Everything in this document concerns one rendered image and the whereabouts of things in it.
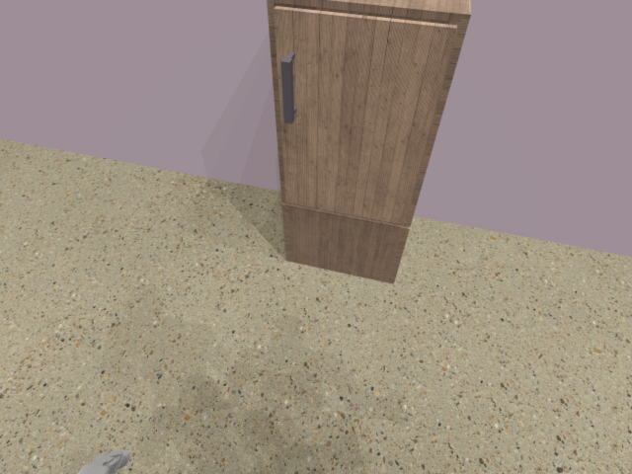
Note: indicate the robot left hand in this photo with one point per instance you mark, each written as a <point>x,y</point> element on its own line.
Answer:
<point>106,463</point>

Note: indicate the cupboard door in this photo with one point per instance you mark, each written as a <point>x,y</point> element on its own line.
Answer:
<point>365,90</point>

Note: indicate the handle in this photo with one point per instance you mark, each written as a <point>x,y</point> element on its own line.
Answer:
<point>287,88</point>

